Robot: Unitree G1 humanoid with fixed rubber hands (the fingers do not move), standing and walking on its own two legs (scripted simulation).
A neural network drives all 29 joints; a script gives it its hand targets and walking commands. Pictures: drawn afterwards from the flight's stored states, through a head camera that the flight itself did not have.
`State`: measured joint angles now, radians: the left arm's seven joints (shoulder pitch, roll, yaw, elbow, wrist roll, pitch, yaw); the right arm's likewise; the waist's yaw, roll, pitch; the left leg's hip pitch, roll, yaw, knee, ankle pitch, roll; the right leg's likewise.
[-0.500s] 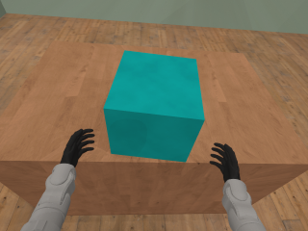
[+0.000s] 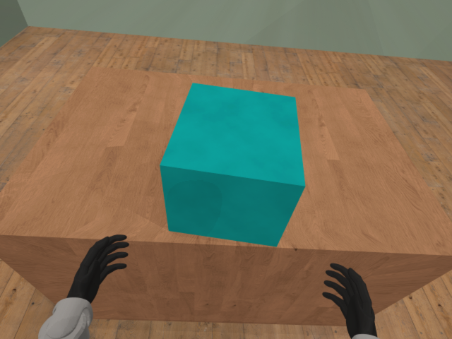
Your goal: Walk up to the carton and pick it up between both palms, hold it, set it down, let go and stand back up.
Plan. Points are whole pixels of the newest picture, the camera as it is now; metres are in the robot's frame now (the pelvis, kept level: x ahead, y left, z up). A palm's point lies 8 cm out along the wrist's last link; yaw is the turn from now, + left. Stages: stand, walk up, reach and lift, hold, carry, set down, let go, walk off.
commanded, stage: set down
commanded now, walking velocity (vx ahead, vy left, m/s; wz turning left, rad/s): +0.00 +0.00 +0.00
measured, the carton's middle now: (233, 162) +0.52 -0.01 +0.01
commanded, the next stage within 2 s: let go in 1.58 s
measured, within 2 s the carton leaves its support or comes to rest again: neither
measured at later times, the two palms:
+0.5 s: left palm (90, 291) +0.22 +0.24 -0.02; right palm (353, 317) +0.19 -0.21 -0.01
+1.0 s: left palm (87, 304) +0.21 +0.24 -0.04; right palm (352, 335) +0.17 -0.22 -0.05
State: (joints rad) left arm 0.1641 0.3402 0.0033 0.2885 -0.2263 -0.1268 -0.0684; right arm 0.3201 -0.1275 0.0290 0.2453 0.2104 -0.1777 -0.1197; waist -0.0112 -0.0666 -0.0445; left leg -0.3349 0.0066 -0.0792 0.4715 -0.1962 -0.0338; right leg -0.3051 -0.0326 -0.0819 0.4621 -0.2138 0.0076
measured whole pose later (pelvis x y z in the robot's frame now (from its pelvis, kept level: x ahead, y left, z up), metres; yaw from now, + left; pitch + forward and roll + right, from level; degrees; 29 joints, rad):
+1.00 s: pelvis +0.02 +0.00 +0.01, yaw +0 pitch +3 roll +0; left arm 0.23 0.34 0.00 0.36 -0.23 0.01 -0.08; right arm 0.32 -0.13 0.03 0.42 0.20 -0.18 -0.08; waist -0.01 -0.03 0.01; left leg -0.26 0.02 -0.08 0.41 -0.20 -0.04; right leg -0.22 -0.02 -0.08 0.39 -0.21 0.01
